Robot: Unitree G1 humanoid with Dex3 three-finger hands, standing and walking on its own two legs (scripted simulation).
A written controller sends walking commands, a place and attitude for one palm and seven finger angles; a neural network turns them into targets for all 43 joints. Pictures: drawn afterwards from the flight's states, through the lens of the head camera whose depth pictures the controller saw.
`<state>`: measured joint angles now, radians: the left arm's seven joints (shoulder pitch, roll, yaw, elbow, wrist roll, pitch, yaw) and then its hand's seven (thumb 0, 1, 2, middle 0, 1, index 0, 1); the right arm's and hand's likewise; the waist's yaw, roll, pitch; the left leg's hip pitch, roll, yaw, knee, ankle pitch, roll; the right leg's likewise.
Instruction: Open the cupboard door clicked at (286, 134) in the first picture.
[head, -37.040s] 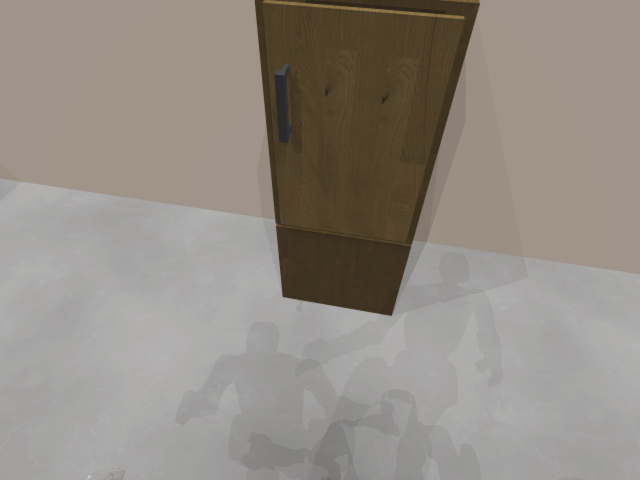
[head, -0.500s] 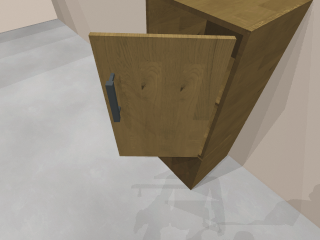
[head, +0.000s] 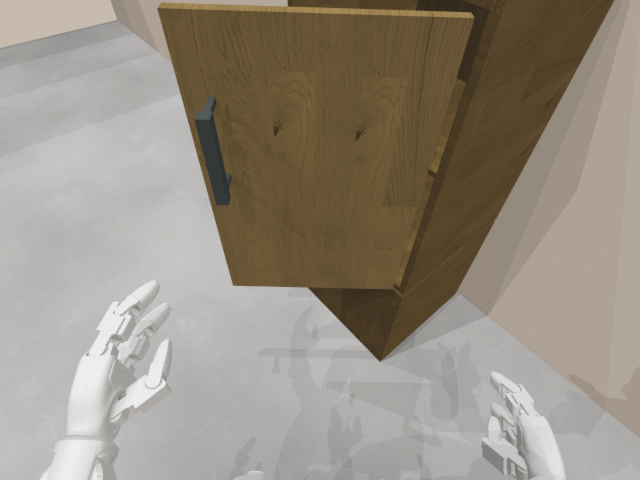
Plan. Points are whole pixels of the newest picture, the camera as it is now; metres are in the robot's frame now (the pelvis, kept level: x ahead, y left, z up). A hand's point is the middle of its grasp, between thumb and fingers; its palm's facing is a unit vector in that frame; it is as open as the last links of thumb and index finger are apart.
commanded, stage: raise the hand with hooked fingers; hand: left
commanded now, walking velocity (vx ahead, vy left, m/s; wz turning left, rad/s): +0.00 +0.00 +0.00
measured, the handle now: (217, 153) +0.54 +0.19 +0.11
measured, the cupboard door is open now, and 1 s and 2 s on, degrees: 49 49 49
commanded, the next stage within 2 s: move the hooked fingers beside the handle in 1.80 s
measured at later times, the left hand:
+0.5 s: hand (123, 360) +0.24 +0.24 +0.05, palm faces +0.04 -1.00 -0.05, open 10.9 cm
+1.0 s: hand (71, 312) +0.27 +0.29 +0.10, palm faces +0.07 -1.00 -0.04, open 13.6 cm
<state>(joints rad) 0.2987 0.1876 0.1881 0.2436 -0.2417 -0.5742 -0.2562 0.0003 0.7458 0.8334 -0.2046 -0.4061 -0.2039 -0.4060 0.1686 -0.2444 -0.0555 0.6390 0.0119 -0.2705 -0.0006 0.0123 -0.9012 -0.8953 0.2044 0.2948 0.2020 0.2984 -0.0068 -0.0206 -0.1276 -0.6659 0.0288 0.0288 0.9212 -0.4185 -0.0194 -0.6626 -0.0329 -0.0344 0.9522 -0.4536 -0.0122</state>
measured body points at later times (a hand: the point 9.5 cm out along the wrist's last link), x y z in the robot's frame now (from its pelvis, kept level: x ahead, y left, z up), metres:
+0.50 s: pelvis +0.00 +0.00 -0.01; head +0.05 +0.00 +0.44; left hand +0.23 +0.29 +0.06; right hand +0.15 -0.23 -0.10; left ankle +0.02 +0.13 -0.69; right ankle +0.01 -0.11 -0.69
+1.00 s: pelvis +0.01 +0.03 +0.02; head +0.03 +0.03 +0.47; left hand +0.26 +0.34 +0.11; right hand +0.20 -0.20 -0.05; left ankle +0.02 +0.13 -0.69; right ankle +0.01 -0.11 -0.69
